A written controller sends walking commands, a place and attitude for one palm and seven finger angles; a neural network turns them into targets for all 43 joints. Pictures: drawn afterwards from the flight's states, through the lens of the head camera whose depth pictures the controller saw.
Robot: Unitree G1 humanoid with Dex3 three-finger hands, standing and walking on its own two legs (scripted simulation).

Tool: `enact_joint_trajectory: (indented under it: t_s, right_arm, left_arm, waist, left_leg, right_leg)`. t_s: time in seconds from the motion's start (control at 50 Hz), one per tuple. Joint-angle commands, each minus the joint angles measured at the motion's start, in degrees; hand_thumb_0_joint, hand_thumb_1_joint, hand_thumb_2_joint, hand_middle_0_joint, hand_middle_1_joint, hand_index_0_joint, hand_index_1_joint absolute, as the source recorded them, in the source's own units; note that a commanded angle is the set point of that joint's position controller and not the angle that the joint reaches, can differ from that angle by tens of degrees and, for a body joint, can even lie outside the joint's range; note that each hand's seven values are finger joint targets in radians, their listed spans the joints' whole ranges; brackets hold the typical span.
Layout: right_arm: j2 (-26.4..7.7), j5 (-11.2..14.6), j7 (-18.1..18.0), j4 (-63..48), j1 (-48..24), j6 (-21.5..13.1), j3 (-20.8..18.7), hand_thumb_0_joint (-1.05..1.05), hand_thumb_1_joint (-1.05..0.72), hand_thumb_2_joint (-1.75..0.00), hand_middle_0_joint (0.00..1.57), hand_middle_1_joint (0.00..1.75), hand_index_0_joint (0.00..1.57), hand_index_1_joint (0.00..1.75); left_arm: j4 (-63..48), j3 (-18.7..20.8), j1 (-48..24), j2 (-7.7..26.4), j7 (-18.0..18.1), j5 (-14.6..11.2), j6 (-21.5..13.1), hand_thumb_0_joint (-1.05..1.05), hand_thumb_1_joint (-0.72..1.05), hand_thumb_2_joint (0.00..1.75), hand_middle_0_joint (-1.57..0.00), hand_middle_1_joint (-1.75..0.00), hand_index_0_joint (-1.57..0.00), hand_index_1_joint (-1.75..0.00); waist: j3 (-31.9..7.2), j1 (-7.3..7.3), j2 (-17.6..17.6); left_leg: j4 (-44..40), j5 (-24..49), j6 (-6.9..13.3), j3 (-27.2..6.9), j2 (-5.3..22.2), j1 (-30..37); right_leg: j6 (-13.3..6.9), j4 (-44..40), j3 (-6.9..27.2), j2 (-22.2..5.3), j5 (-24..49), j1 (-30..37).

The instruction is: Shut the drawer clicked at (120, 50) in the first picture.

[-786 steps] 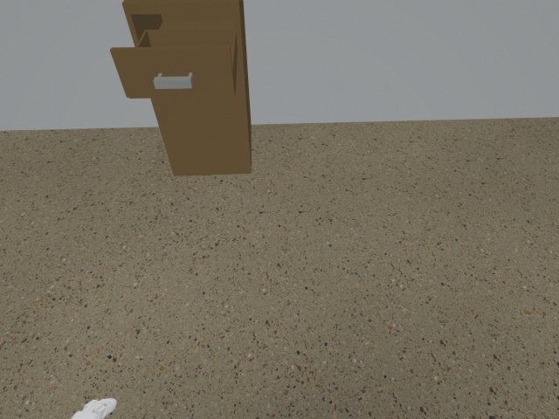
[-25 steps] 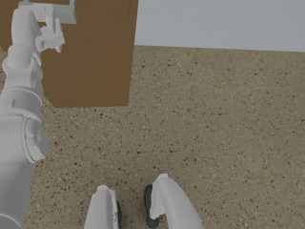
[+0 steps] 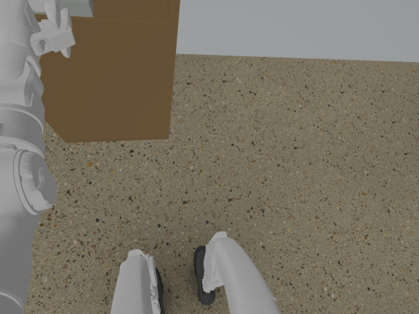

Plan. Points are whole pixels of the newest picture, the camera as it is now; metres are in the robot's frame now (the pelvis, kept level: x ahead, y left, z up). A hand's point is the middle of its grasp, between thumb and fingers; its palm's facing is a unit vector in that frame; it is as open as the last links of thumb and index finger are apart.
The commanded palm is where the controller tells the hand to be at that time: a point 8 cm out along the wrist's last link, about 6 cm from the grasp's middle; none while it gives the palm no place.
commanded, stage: pull the fist back off the drawer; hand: left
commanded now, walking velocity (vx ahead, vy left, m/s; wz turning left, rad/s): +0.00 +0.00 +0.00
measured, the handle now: out of the picture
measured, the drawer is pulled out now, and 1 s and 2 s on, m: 0.00 0.00 0.00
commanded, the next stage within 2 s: draw the hand back to the body in 0.34 s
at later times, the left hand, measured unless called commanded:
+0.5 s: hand (67, 32) +0.58 +0.16 +0.07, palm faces -0.03 -1.00 -0.03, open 3.2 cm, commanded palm +0.53 +0.19 +0.09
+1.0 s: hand out of the picture +0.41 +0.19 +0.17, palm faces -0.03 -0.99 -0.12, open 3.2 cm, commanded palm +0.39 +0.24 +0.19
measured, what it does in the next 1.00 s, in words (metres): rises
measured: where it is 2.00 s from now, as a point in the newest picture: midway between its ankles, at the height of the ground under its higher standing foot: (180, 296)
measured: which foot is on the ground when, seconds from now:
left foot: down 0.00-1.00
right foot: down 0.00-1.00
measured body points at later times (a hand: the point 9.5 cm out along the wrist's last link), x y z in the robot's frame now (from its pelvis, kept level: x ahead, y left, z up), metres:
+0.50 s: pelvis +0.05 +0.00 +0.03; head +0.22 +0.03 +0.45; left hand +0.57 +0.21 +0.07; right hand +0.05 -0.26 -0.08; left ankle +0.04 +0.08 -0.61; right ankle +0.08 -0.11 -0.61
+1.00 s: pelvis +0.09 +0.00 +0.10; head +0.13 +0.00 +0.54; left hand +0.41 +0.24 +0.18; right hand +0.25 -0.25 +0.01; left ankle +0.04 +0.09 -0.61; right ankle +0.08 -0.11 -0.61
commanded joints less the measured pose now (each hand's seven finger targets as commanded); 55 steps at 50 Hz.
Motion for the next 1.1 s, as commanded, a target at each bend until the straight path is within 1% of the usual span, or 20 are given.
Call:
enact_joint_trajectory:
  t_s: [0.0,0.1,0.16,0.22,0.3,0.34,0.42,0.48,0.52,0.56,0.6,0.64,0.66,0.72,0.82,0.92,0.94,0.96,1.0,1.08]
  right_arm:
    - [-12.29,0.32,-0.17,-2.01,12.37,0.36,-4.34,0.00,-0.90,-0.90,0.20,0.30,0.20,0.30]
    - [-11.65,0.79,0.46,-3.26,11.63,1.53,-4.75,0.00,-0.90,-0.90,0.20,0.30,0.20,0.30]
    - [-11.57,1.02,0.47,-4.02,11.38,2.29,-5.02,0.00,-0.90,-0.90,0.20,0.30,0.20,0.30]
    - [-10.87,1.29,0.75,-4.90,10.76,2.98,-5.43,0.00,-0.90,-0.90,0.20,0.30,0.20,0.30]
    - [-10.37,1.39,0.94,-4.66,10.67,3.83,-6.05,0.00,-0.90,-0.90,0.20,0.30,0.20,0.30]
    - [-10.37,1.50,0.87,-4.70,10.77,4.23,-6.30,0.00,-0.90,-0.90,0.20,0.30,0.20,0.30]
    - [-9.96,1.45,0.77,-4.23,10.80,5.06,-6.54,0.00,-0.90,-0.90,0.20,0.30,0.20,0.30]
    - [-10.00,2.16,1.03,-7.49,10.00,5.71,-7.44,0.00,-0.90,-0.90,0.20,0.30,0.20,0.30]
    - [-9.24,3.14,1.36,-9.69,8.72,5.72,-7.69,0.00,-0.90,-0.90,0.20,0.30,0.20,0.30]
    - [-8.58,4.02,1.41,-10.83,8.03,5.49,-7.93,0.00,-0.90,-0.90,0.20,0.30,0.20,0.30]
    - [-8.20,4.99,0.92,-11.37,6.31,5.36,-7.98,0.00,-0.90,-0.90,0.20,0.30,0.20,0.30]
    - [-8.09,5.62,0.31,-11.58,4.37,4.67,-7.87,0.00,-0.90,-0.90,0.20,0.30,0.20,0.30]
    - [-7.98,5.80,-0.08,-11.70,3.06,4.19,-7.71,0.00,-0.90,-0.90,0.20,0.30,0.20,0.30]
    - [-7.48,5.91,-0.85,-11.04,1.42,3.04,-7.44,0.00,-0.90,-0.90,0.20,0.30,0.20,0.30]
    - [-6.64,6.20,-1.33,-12.26,-1.26,0.88,-7.36,0.00,-0.90,-0.90,0.20,0.30,0.20,0.30]
    - [-6.74,6.98,-2.24,-14.59,-6.02,-1.07,-6.90,0.00,-0.90,-0.90,0.20,0.30,0.20,0.30]
    - [-5.95,6.72,-3.26,-15.38,-10.89,0.04,-7.51,0.00,-0.90,-0.90,0.20,0.30,0.20,0.30]
    - [-5.49,6.37,-3.96,-15.80,-11.29,0.14,-7.12,0.00,-0.90,-0.90,0.20,0.30,0.20,0.30]
    - [-5.13,6.48,-4.70,-15.94,-12.35,0.43,-6.59,0.00,-0.90,-0.90,0.20,0.30,0.20,0.30]
    - [-4.57,6.23,-6.19,-15.47,-14.94,0.41,-5.64,0.00,-0.90,-0.90,0.20,0.30,0.20,0.30]
  left_arm:
    - [-16.62,3.26,-30.47,9.88,1.08,-2.52,-4.07,0.00,0.90,0.90,-1.40,-1.60,-1.40,-1.60]
    - [-20.04,3.51,-22.43,8.06,0.44,-3.33,-4.81,0.00,0.90,0.90,-1.40,-1.60,-1.40,-1.60]
    - [-20.15,6.13,-16.96,9.98,0.80,-3.21,-5.06,0.00,0.90,0.90,-1.40,-1.60,-1.40,-1.60]
    - [-23.55,4.93,-12.61,7.07,0.97,-3.72,-5.77,0.00,0.90,0.90,-1.40,-1.60,-1.40,-1.60]
    - [-24.49,2.94,-10.98,3.08,1.31,-4.31,-6.52,0.00,0.90,0.90,-1.40,-1.60,-1.40,-1.60]
    - [-23.36,4.01,-8.40,3.53,1.38,-4.55,-6.53,0.00,0.90,0.90,-1.40,-1.60,-1.40,-1.60]
    - [-23.19,1.74,-8.32,0.49,0.77,-4.54,-7.27,0.00,0.90,0.90,-1.40,-1.60,-1.40,-1.60]
    - [-35.72,5.11,2.92,3.56,0.04,-6.39,-7.99,0.00,0.90,0.90,-1.40,-1.60,-1.40,-1.60]
    - [-44.98,4.05,12.58,1.91,-0.76,-8.47,-6.81,0.00,0.90,0.90,-1.40,-1.60,-1.40,-1.60]
    - [-49.13,1.80,22.09,-1.68,-1.38,-10.38,-4.14,0.00,0.90,0.90,-1.40,-1.60,-1.40,-1.60]
    - [-52.85,0.65,26.52,-3.74,-1.25,-11.71,-1.56,0.00,0.90,0.90,-1.40,-1.60,-1.40,-1.60]
    - [-56.09,0.13,28.56,-4.77,-0.65,-12.88,-0.21,0.00,0.90,0.90,-1.40,-1.60,-1.40,-1.60]
    - [-58.47,-0.73,29.28,-5.75,-0.33,-13.33,-0.26,0.00,0.90,0.90,-1.40,-1.60,-1.40,-1.60]
    - [-58.24,-1.24,34.40,-7.42,-0.05,-13.97,-0.50,0.00,0.90,0.90,-1.40,-1.60,-1.40,-1.60]
    - [-65.70,-4.25,42.98,-9.45,-3.70,-14.85,0.35,0.00,0.90,0.90,-1.40,-1.60,-1.40,-1.60]
    - [-71.46,-3.44,50.04,-9.20,-5.74,-17.22,3.74,0.00,0.90,0.90,-1.40,-1.60,-1.40,-1.60]
    - [-77.48,-4.38,50.16,-4.17,1.99,-9.47,5.73,0.00,0.90,0.90,-1.40,-1.60,-1.40,-1.60]
    - [-78.82,-5.17,53.14,-6.46,6.00,-9.01,7.69,0.00,0.90,0.90,-1.40,-1.60,-1.40,-1.60]
    - [-78.73,-7.76,57.37,-10.05,9.43,-7.94,10.68,0.00,0.90,0.90,-1.40,-1.60,-1.40,-1.60]
    - [-85.71,-5.59,59.58,-7.29,13.85,-6.36,12.99,0.00,0.90,0.90,-1.40,-1.60,-1.40,-1.60]
  waist:
    - [-34.17,-2.41,14.20]
    - [-34.36,-0.12,12.56]
    - [-33.16,1.37,10.27]
    - [-33.99,2.62,9.83]
    - [-32.48,2.09,8.69]
    - [-31.53,2.54,6.22]
    - [-30.44,2.27,6.95]
    - [-42.20,7.83,12.12]
    - [-46.46,10.27,12.38]
    - [-43.37,10.38,7.05]
    - [-36.52,9.86,1.93]
    - [-31.05,9.62,0.15]
    - [-28.90,9.51,1.67]
    - [-21.74,9.56,-0.04]
    - [-23.27,11.65,6.19]
    - [-18.60,12.58,1.49]
    - [-19.54,15.85,1.98]
    - [-15.76,14.75,0.95]
    - [-11.14,14.60,-0.03]
    - [-10.28,15.72,-1.04]
  left_leg:
    - [-11.59,10.42,-1.74,-8.21,-0.03,28.34]
    - [-12.54,14.20,-1.90,-7.32,0.13,30.30]
    - [-13.04,15.26,-1.71,-6.34,0.01,29.10]
    - [-13.74,19.03,-1.94,-5.70,0.02,31.49]
    - [-13.75,23.42,-2.15,-5.33,0.07,33.59]
    - [-13.75,23.46,-1.90,-4.59,-0.26,31.59]
    - [-13.43,27.74,-2.21,-4.63,-0.16,34.11]
    - [-15.75,41.77,-3.44,-4.39,-0.05,45.31]
    - [-17.85,49.38,-4.06,-4.09,-0.03,50.45]
    - [-19.84,51.23,-3.12,-3.44,0.02,49.54]
    - [-22.28,45.22,-1.93,-1.91,-0.19,45.02]
    - [-24.58,37.74,-1.45,-0.82,-0.76,43.16]
    - [-25.23,35.45,-1.34,-0.21,-1.14,43.63]
    - [-27.67,32.74,-1.54,0.03,-1.27,43.56]
    - [-29.28,43.84,-2.23,-0.38,-0.82,52.31]
    - [-32.96,38.43,-2.31,-1.14,-0.86,53.29]
    - [-35.49,37.98,-2.04,-0.48,-1.43,56.46]
    - [-37.36,35.06,-2.15,-0.51,-1.21,56.86]
    - [-40.11,30.56,-2.30,-0.71,-0.90,56.71]
    - [-44.35,27.03,-1.87,-0.68,-0.92,60.34]
  right_leg:
    - [0.24,-8.15,6.46,2.41,1.32,14.03]
    - [0.29,-8.82,6.46,2.62,3.65,17.27]
    - [0.24,-9.13,6.60,2.74,4.70,20.08]
    - [0.38,-9.45,6.58,2.73,7.73,22.31]
    - [0.64,-9.55,6.36,2.76,11.68,22.53]
    - [0.68,-9.82,6.76,2.86,13.16,25.15]
    - [0.64,-9.48,6.57,2.72,15.67,23.71]
    - [0.31,-10.47,6.81,2.70,23.50,32.00]
    - [0.31,-12.51,6.85,2.88,29.61,38.48]
    - [0.60,-14.67,6.71,2.90,34.36,43.11]
    - [1.23,-17.05,6.89,2.59,35.45,46.98]
    - [1.43,-19.30,7.11,2.62,32.84,48.99]
    - [1.25,-20.25,7.46,2.52,31.95,49.17]
    - [1.25,-21.98,7.02,2.58,29.17,49.55]
    - [1.08,-23.06,7.03,1.75,34.35,52.79]
    - [1.06,-25.78,6.07,1.63,30.33,54.89]
    - [0.31,-29.11,8.51,-0.01,26.83,57.59]
    - [0.40,-30.78,8.26,0.09,24.93,56.92]
    - [0.53,-32.58,7.86,-0.28,21.97,57.71]
    - [0.29,-36.18,8.16,-0.50,20.61,63.67]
